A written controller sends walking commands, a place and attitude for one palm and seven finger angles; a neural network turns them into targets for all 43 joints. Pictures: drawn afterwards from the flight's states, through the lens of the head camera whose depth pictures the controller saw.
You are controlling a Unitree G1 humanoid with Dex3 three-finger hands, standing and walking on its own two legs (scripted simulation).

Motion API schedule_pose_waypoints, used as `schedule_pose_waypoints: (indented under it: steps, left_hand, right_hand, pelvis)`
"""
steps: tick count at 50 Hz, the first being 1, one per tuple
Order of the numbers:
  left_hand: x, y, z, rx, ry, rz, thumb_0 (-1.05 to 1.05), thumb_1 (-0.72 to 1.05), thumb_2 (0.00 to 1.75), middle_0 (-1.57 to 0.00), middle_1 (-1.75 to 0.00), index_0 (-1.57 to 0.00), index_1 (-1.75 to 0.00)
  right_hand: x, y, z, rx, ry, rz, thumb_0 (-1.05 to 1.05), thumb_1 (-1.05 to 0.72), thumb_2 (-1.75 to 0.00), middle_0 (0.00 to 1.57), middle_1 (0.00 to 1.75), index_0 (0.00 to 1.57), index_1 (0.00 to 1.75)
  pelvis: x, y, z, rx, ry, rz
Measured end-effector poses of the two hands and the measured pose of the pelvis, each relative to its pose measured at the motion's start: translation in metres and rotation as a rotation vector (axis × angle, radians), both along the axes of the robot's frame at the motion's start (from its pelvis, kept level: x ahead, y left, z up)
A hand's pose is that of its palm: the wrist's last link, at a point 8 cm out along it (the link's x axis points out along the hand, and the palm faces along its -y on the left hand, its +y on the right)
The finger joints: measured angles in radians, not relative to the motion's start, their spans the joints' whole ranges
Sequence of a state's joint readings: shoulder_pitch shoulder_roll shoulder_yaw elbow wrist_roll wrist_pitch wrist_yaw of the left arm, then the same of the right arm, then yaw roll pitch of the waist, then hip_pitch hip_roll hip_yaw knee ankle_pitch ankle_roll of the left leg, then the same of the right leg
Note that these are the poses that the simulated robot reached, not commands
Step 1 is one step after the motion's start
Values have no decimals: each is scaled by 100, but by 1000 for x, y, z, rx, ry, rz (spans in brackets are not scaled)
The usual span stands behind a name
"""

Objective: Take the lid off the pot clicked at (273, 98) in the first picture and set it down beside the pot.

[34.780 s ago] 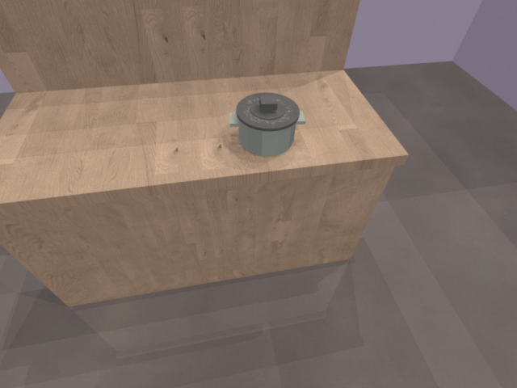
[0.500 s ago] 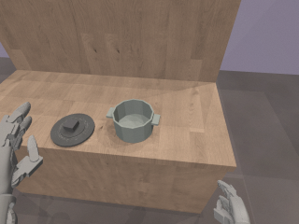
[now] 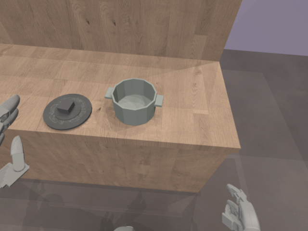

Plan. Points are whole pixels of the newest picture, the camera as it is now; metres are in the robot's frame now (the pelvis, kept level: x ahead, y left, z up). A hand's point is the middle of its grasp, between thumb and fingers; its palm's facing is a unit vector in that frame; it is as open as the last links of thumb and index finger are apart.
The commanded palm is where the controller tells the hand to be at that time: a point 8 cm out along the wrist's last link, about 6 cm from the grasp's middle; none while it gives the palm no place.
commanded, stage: step back with the hand held close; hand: left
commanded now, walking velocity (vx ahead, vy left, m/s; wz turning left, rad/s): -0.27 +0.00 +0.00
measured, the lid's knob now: (66, 106) +0.51 +0.37 -0.07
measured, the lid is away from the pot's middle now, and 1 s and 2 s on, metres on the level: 0.26 0.26 0.26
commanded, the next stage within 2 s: stop stepping back and stand still in 1.04 s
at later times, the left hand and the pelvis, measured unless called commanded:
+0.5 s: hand (21, 195) +0.14 +0.22 +0.17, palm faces +0.28 -0.86 -0.42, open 7.4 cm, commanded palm +0.08 +0.28 +0.19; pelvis -0.05 +0.00 -0.01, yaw +0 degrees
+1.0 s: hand out of the picture +0.06 +0.24 +0.18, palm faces +0.30 -0.88 -0.37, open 7.4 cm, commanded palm +0.01 +0.29 +0.19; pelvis -0.12 +0.02 -0.01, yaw -1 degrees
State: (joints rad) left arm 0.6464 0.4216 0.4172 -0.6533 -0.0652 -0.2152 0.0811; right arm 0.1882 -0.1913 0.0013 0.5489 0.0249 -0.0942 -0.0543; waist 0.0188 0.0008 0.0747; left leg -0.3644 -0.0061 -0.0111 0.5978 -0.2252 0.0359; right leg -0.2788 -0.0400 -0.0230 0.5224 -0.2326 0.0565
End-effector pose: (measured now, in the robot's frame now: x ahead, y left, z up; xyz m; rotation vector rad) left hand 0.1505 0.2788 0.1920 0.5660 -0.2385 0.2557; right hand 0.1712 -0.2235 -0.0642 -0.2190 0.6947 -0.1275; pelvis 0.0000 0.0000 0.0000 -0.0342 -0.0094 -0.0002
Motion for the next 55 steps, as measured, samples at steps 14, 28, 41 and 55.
schedule_pose_waypoints:
  steps: [14, 28, 41, 55]
  left_hand:
    - [-27, 4, -17, -62, -55, 11, 2, 88, 90, -21, -30, -21, -30]
    - [-46, -8, -12, -71, -110, -99, 1, 88, 90, -21, -30, -21, -30]
    - [-81, -1, -3, -32, -117, -87, 2, 89, 90, -21, -30, -21, -30]
    - [-130, 31, -23, -99, -235, -79, 1, 88, 90, -21, -30, -21, -30]
  right_hand:
    - [-36, -7, 3, -63, -19, -17, 2, -90, -90, 20, 30, 21, 30]
    - [-71, -13, -2, -61, 13, -46, 2, -90, -90, 21, 30, 21, 30]
    - [-105, 5, 2, -25, -57, 1, 2, -90, -90, 20, 30, 21, 30]
    - [-165, 10, 0, -83, -37, -73, 2, -90, -90, 20, 30, 21, 30]
  pelvis:
    - [-30, 3, -8, -20, -1, 12]
    - [-53, 3, -10, -35, 10, 9]
    - [-97, 6, -10, -56, 3, -39]
    - [-157, 29, -25, 30, -7, -20]
